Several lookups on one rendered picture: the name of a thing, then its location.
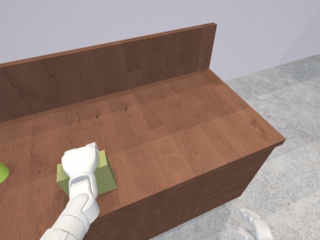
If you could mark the sponge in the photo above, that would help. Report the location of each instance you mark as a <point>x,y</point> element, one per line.
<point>105,178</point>

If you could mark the left robot forearm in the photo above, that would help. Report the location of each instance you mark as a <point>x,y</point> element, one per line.
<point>81,210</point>

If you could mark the robot right hand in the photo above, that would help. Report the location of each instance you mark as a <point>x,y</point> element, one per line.
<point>260,229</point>

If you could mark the robot left hand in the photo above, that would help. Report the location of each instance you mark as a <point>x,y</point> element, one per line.
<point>80,160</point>

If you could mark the table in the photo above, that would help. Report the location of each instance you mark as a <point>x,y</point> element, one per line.
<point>179,140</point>

